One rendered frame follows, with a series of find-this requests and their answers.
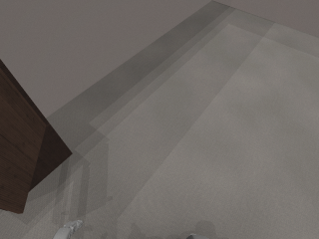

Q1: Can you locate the left robot hand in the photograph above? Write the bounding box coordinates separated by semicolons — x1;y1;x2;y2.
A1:
52;220;84;239

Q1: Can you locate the cupboard door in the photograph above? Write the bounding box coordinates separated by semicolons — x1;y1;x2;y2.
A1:
0;69;46;214

